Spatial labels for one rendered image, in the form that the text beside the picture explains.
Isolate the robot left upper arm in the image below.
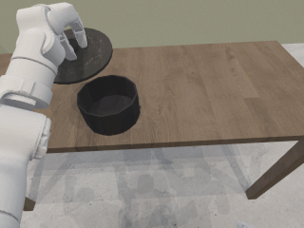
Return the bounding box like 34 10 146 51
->
0 104 51 228

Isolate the robot left hand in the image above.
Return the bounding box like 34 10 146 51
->
49 2 87 61

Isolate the table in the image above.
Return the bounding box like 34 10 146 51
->
0 40 304 212

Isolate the lid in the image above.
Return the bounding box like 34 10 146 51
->
53 28 113 85

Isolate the pot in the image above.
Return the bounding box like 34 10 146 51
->
77 74 141 136

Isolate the robot left forearm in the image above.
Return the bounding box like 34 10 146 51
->
0 4 66 111

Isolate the knob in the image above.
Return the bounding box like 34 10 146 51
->
68 38 80 53

